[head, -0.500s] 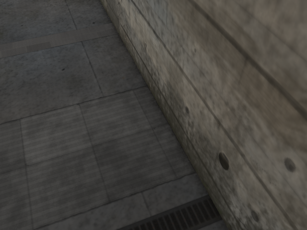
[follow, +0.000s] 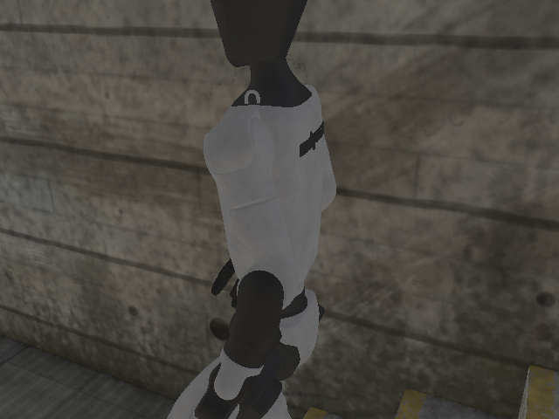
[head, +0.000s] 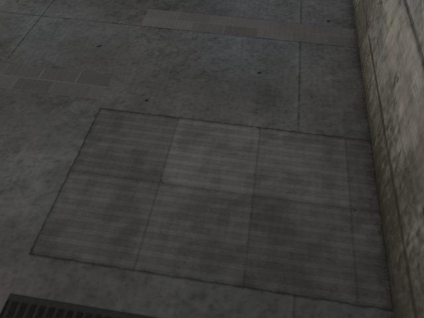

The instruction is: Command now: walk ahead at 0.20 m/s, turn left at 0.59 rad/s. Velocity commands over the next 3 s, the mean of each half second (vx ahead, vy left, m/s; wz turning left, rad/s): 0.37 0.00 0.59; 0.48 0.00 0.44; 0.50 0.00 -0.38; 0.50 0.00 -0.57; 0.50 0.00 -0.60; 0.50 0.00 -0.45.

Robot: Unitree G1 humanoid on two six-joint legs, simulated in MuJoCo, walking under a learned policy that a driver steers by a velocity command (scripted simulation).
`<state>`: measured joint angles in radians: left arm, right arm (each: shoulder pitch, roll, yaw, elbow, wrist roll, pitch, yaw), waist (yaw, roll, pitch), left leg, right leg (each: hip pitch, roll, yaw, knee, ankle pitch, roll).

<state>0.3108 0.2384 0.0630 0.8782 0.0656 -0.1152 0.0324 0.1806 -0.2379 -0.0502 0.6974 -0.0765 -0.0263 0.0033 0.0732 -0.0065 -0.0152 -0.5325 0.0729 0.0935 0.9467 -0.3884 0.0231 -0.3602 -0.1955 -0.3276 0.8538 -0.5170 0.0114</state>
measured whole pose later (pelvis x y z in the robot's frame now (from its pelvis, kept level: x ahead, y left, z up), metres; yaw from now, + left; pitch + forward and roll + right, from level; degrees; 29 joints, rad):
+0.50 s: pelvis +0.21 +0.01 -0.10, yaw +16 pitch +1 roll +5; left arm 0.08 0.25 0.02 0.76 -0.05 -0.07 -0.05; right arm 0.49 -0.15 -0.01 0.96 0.02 -0.04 -0.05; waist -0.13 -0.11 -0.04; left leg -0.30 -0.17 -0.10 1.31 -0.92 0.05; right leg -0.37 -0.08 0.14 0.33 0.29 0.01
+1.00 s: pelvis +0.44 +0.13 -0.17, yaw +28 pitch +3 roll -1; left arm 0.46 0.19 0.04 1.06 -0.02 -0.05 0.01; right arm -0.07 -0.19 -0.05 0.65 0.02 -0.06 0.03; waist 0.10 0.01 0.01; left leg -0.55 0.02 0.02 0.63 -0.13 0.07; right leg -0.03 -0.10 -0.12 0.58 -0.48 0.04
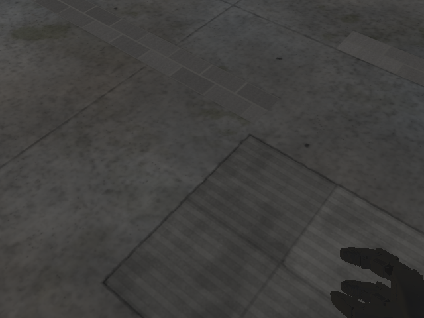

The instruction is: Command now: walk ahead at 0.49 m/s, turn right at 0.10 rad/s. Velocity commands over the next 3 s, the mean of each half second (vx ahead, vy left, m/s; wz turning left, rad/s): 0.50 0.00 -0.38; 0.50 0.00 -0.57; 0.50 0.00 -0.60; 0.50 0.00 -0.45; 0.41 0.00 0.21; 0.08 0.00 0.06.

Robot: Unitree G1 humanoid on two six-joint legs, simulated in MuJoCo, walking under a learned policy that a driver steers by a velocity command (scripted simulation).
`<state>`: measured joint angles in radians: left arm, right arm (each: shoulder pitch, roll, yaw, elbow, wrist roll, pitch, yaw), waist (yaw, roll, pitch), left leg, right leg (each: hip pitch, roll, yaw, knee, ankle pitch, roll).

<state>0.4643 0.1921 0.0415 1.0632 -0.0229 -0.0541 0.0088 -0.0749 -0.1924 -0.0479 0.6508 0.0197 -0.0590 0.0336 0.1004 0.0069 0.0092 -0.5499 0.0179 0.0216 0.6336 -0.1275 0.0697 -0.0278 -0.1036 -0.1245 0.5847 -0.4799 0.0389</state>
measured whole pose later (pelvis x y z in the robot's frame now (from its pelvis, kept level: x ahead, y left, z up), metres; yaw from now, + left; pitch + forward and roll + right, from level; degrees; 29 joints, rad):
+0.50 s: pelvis +0.27 -0.02 +0.01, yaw -14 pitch +2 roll +2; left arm 0.01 0.23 0.07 0.78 -0.02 -0.03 -0.06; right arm 0.33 -0.23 -0.09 0.96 0.02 -0.08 -0.04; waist -0.05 -0.03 0.03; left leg 0.10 0.03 0.28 0.34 -0.45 -0.03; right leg -0.60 -0.02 -0.05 0.63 -0.09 -0.12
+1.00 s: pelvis +0.56 -0.10 +0.01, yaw -33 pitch +3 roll -1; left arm 0.37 0.27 0.09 0.78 -0.03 -0.04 0.01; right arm -0.02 -0.25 -0.05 0.72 0.00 -0.14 0.02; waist 0.09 0.02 0.00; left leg -0.47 -0.01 -0.06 0.44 -0.01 0.02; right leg -0.09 0.12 0.23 0.52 -0.45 -0.06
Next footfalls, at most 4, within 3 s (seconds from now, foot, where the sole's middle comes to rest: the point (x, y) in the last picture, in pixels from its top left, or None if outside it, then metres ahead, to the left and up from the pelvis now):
0.52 right None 0.43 -0.16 -0.75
1.00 left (268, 231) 0.76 -0.09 -0.75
1.54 right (379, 236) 0.78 -0.47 -0.75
2.04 left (401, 163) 1.11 -0.60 -0.75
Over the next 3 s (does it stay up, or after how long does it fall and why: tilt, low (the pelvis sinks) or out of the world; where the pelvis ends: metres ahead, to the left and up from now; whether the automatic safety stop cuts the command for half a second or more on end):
stays up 1.11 -0.75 0.02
